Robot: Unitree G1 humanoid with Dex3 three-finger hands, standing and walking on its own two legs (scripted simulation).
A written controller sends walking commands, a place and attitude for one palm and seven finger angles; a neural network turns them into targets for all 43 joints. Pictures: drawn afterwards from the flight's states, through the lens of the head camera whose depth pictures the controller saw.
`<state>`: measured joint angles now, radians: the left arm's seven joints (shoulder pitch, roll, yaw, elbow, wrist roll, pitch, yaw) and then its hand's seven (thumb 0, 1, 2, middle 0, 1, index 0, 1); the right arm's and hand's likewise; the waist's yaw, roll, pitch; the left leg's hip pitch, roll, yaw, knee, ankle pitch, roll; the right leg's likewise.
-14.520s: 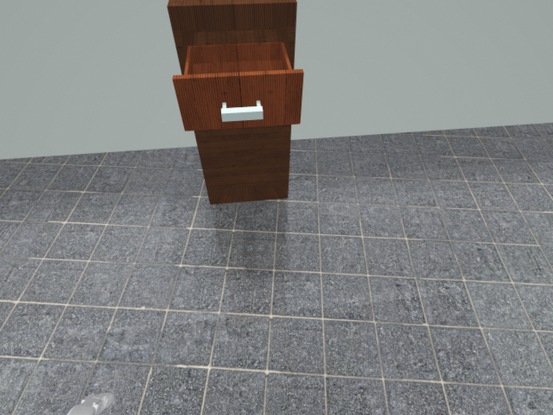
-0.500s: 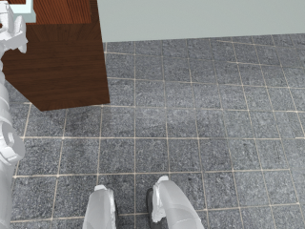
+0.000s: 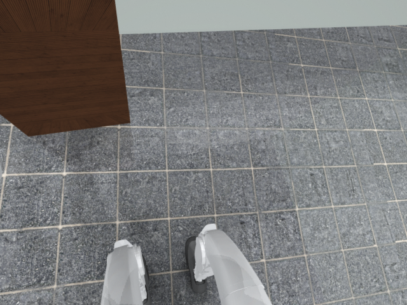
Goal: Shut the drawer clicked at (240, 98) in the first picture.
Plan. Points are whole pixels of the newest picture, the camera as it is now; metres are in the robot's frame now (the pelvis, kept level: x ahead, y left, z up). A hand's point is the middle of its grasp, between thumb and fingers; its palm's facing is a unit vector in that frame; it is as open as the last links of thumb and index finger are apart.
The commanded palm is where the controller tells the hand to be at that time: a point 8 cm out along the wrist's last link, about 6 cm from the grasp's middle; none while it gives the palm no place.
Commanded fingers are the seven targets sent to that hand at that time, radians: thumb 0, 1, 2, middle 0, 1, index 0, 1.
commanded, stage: push the drawer shut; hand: left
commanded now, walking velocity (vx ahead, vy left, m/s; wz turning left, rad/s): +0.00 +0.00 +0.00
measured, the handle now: out of the picture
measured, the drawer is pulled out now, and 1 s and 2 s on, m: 0.00 0.00 0.00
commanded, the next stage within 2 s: pull the fist back off the drawer in 0.12 s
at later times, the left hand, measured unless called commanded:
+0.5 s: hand out of the picture +0.60 +0.24 +0.09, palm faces +0.09 -1.00 -0.03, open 3.4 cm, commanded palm +0.62 +0.23 +0.09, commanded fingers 0.00 0.90 0.90 -1.40 -1.60 -1.40 -1.60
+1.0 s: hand out of the picture +0.59 +0.22 +0.08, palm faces +0.09 -1.00 -0.02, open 3.0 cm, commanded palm +0.58 +0.24 +0.09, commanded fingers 0.00 0.90 0.90 -1.40 -1.60 -1.40 -1.60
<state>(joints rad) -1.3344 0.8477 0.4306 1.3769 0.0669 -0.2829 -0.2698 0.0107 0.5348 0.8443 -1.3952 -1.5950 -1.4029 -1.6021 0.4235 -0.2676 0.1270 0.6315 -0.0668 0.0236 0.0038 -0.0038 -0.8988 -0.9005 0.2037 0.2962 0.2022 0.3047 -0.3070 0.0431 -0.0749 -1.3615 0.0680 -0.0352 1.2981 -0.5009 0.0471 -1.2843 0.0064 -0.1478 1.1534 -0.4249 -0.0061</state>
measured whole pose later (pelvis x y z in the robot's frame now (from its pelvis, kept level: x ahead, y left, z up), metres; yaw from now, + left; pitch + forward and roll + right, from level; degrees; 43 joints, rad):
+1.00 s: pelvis +0.02 -0.01 +0.01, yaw +0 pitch +30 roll -6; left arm -1.15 0.73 0.49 1.25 0.01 -0.29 -0.24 -0.01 0.77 0.89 -1.40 -1.59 -1.40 -1.60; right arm 0.40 -0.27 0.10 0.60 -0.05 0.03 0.02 0.00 -0.90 -0.90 0.20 0.30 0.20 0.30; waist -0.26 0.05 -0.08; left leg -1.26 0.08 -0.01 1.24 -0.51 0.03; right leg -1.20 0.02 -0.12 1.11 -0.43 -0.02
